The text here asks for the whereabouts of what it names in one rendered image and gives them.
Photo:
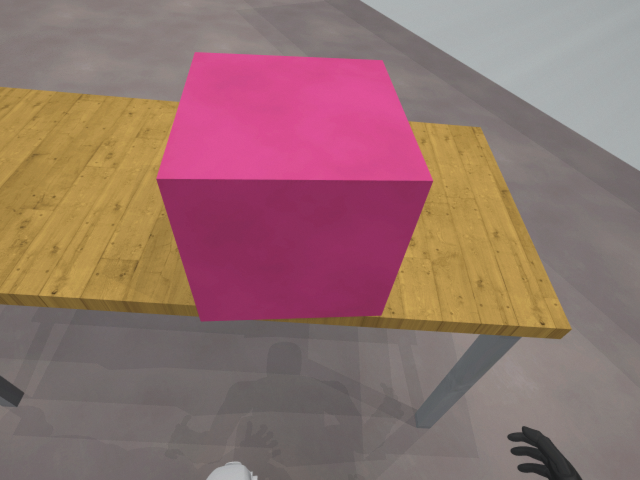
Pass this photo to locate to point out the carton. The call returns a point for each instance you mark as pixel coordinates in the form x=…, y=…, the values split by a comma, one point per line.
x=293, y=186

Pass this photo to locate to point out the table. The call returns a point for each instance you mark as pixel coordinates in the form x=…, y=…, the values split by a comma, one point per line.
x=83, y=226

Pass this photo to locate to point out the right robot hand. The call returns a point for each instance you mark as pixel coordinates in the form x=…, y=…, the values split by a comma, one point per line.
x=556, y=466

